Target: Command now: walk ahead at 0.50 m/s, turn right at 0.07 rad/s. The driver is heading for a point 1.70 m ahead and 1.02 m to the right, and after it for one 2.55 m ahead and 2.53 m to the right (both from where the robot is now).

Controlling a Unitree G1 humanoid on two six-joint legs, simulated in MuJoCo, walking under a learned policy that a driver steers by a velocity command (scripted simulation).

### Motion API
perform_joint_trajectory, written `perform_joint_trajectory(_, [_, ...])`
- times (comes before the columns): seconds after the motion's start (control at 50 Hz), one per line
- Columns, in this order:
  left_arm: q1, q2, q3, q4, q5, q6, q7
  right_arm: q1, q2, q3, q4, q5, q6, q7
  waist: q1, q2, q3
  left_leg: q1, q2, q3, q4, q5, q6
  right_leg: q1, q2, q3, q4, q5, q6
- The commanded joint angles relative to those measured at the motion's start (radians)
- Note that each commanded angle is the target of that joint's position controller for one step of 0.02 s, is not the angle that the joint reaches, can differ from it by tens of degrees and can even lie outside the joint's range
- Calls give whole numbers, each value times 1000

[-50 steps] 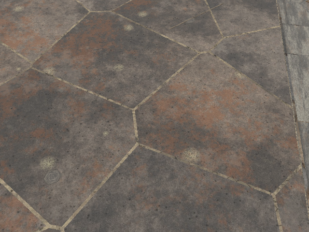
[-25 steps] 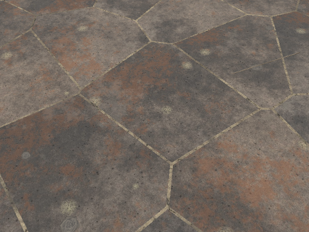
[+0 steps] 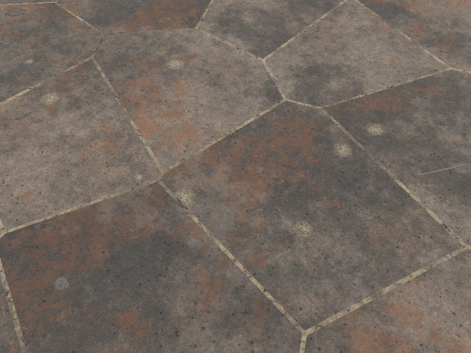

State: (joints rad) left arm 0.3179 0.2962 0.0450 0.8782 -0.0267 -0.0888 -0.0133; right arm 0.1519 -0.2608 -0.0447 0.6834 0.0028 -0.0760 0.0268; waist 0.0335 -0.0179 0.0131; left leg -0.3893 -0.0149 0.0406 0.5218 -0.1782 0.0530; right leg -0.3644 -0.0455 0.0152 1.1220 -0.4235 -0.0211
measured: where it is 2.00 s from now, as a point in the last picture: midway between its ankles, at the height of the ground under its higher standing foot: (395, 225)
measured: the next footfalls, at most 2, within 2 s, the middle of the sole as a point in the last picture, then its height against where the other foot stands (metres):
right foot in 0.44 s outside the picture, level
left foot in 0.92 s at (272, 275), level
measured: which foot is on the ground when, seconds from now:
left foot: down 0.00-0.46, up 0.48-0.90, down 0.92-1.00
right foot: up 0.00-0.42, down 0.44-0.92, up 0.94-1.00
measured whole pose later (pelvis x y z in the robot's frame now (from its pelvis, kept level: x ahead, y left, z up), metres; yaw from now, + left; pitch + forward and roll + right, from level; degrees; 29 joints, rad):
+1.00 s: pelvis +0.55 -0.12 -0.01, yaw -32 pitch +2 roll +1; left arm 0.35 0.30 0.07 0.72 -0.03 -0.03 0.01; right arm 0.10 -0.27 -0.05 0.68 -0.01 -0.12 0.02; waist 0.05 -0.03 0.00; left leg -0.43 -0.04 0.00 0.55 -0.16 0.01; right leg -0.28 0.08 0.17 1.02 -0.51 -0.04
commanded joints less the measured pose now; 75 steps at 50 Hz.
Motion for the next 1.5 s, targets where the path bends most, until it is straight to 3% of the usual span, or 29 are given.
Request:
perform_joint_trajectory(0.02, [-30, 104, 28, -80, 4, -6, 1, 84, -100, -33, -21, -11, -15, 2, -39, 106, -69, 309, 268, -324, -303, 89, 179, -318, -105, 59, 48, 125, -3])
perform_joint_trajectory(0.14, [-90, 53, 29, -100, 3, 35, 8, 112, -124, -49, 46, -23, -45, -16, -28, 72, -1, 257, 258, -103, -395, 234, 164, -371, -77, 122, -115, 350, 31])
perform_joint_trajectory(0.24, [-229, 21, 16, -147, 10, 27, -18, 139, -148, -53, 80, -14, -39, -33, -80, 62, 44, 304, 243, 37, -410, 248, 116, -344, -53, 45, -368, 548, 17])
perform_joint_trajectory(0.34, [-348, 14, 8, -229, 7, 26, -49, 206, -172, -63, 127, 3, -5, -41, -119, 60, 81, 487, 298, 89, -328, 368, 97, -404, -35, -25, -482, 418, -25])
perform_joint_trajectory(0.4, [-288, 51, 28, -250, 6, 31, -61, 177, -211, -73, 119, 9, 18, -55, -60, 117, 7, 525, 301, 136, -150, 822, 61, -244, 46, -116, -491, 261, -79])
perform_joint_trajectory(0.44, [-25, 141, 79, -195, 3, 35, -47, 153, -220, -72, 110, 13, 31, -66, 87, 105, -138, 407, 247, 176, 210, 910, 11, 139, 122, -124, -574, 302, -144])
perform_joint_trajectory(0.46, [114, 240, 111, -170, 5, 46, -22, 177, -172, -52, 84, -10, 18, -67, 124, -45, -243, 132, 193, 177, 534, 496, -32, 460, -55, 153, -579, 357, -215])
perform_joint_trajectory(0.48, [57, 300, 112, -199, 1, 39, -20, 241, -51, -13, 35, -19, -19, -49, 13, -251, -351, -285, -49, 27, 888, -379, -93, 750, -290, 759, -733, 224, -426])
perform_joint_trajectory(0.5, [94, 220, 90, -203, 8, 34, -22, 142, -144, -30, 23, 14, -61, -28, 93, -126, -399, -392, 0, -165, 938, -368, -66, 776, -291, 784, -808, 173, -400])
perform_joint_trajectory(0.52, [67, 168, 78, -199, 12, 28, -20, 68, -156, -31, -4, 42, -76, -20, 89, -86, -263, -439, 44, -150, 897, -298, -45, 674, -252, 620, -804, 217, -354])
perform_joint_trajectory(0.54, [4, 143, 69, -206, 8, 23, -21, 52, -142, -27, -4, 27, -81, -25, 35, 17, -155, -405, 90, -140, 786, -226, -39, 503, -202, 494, -810, 316, -314])
perform_joint_trajectory(0.58, [-91, 94, 52, -241, 21, 22, -14, 63, -158, -43, 4, -9, -61, -33, -32, 8, -86, -276, 132, -134, 663, -168, -52, 286, -144, 379, -849, 466, -289])
perform_joint_trajectory(0.64, [-91, 122, 61, -244, 18, 16, -2, 72, -124, -38, -7, -19, -29, -36, -59, -5, -58, -230, 128, -106, 535, -116, -96, 156, -115, 311, -891, 567, -298])
perform_joint_trajectory(0.74, [-31, 149, 70, -224, 4, 30, 22, -113, -76, -15, -53, -17, -31, -29, 9, -50, -26, -155, 58, -81, 155, 210, -123, 78, -26, 218, -870, 465, -217])
perform_joint_trajectory(0.84, [38, 144, 70, -201, -3, 45, 27, -192, -123, -30, -83, 5, -50, -7, 34, -80, -28, -98, 16, -117, -14, 199, -97, 187, -74, 353, -775, 335, -188])
perform_joint_trajectory(0.9, [6, 127, 67, -213, 3, 51, 29, -73, -157, -53, -58, 6, -65, -8, -43, -116, -57, 68, 10, -100, -85, 122, -43, 208, -62, 403, -659, 369, -148])
perform_joint_trajectory(0.92, [-3, 83, 51, -226, 9, 48, 26, 35, -190, -68, -44, -10, -70, -15, -97, -89, -145, 263, 83, -152, -75, 115, 3, 152, -11, 356, -501, 378, -114])
perform_joint_trajectory(0.94, [20, 26, 32, -250, 20, 44, 27, 180, -249, -82, -32, -23, -68, -25, -135, 54, -280, 549, 269, -371, -81, 39, 77, -36, 82, 238, -204, 182, -62])
perform_joint_trajectory(0.96, [139, 20, 23, -277, -9, 34, 27, 236, -297, -95, 5, -23, -54, -14, -75, 398, -346, 735, 445, -824, -184, -196, 209, -345, 146, 158, 61, -200, -19])
perform_joint_trajectory(1.0, [17, 155, 52, -256, -7, 43, 26, 157, -144, -58, -24, -1, -39, -20, -120, 154, -129, 546, 382, -626, -223, -328, 142, -451, 36, 151, 191, -40, 5])
perform_joint_trajectory(1.02, [-28, 139, 52, -266, 4, 47, 26, 112, -135, -51, -27, -12, -33, -20, -99, 90, -75, 433, 339, -512, -241, -208, 121, -415, 5, 127, 168, 28, 7])
perform_joint_trajectory(1.06, [-46, 109, 56, -278, 2, 53, 16, 73, -104, -39, -14, -19, -32, -23, -62, 113, -16, 300, 279, -352, -289, -45, 111, -353, -43, 120, 101, 95, 7])
perform_joint_trajectory(1.26, [-220, 29, 29, -325, 4, 56, -17, 102, -180, -62, 69, -6, -27, -32, -97, 82, 30, 327, 256, 11, -359, 238, 108, -343, -58, 27, -306, 431, 26])
perform_joint_trajectory(1.36, [-324, 32, 27, -375, 1, 54, -44, 161, -222, -74, 110, 20, -3, -31, -117, 84, 69, 430, 300, 78, -315, 349, 82, -292, -25, -44, -463, 348, -26])
perform_joint_trajectory(1.4, [-275, 61, 44, -376, 10, 56, -43, 163, -251, -80, 119, 32, 7, -33, -65, 112, 23, 461, 307, 106, -197, 677, 71, -166, 39, -88, -496, 239, -71])
perform_joint_trajectory(1.44, [0, 141, 93, -299, 11, 61, -27, 159, -234, -68, 125, 32, 14, -39, 91, 86, -126, 341, 255, 163, 143, 794, 28, 249, 111, -106, -595, 326, -134])
perform_joint_trajectory(1.46, [153, 231, 116, -267, 11, 70, -5, 177, -158, -37, 101, -10, 6, -37, 128, -78, -242, 62, 199, 170, 479, 312, -15, 574, -89, 174, -564, 404, -195])
perform_joint_trajectory(1.48, [106, 299, 109, -282, 11, 57, -8, 275, -70, -4, 69, -13, -19, -23, 12, -250, -379, -263, 17, 19, 774, -433, -59, 771, -316, 724, -720, 206, -370])
perform_joint_trajectory(1.5, [122, 203, 87, -284, 12, 45, -16, 158, -180, -29, 74, 31, -40, -12, 92, -105, -376, -350, 50, -118, 853, -392, -53, 739, -317, 725, -796, 135, -345])
Keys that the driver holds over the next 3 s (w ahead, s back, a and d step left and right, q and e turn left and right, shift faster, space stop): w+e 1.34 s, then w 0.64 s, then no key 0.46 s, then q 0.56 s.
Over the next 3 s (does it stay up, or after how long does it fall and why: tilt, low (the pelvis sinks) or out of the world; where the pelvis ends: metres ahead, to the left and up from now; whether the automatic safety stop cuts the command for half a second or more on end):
stays up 1.07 -0.60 0.01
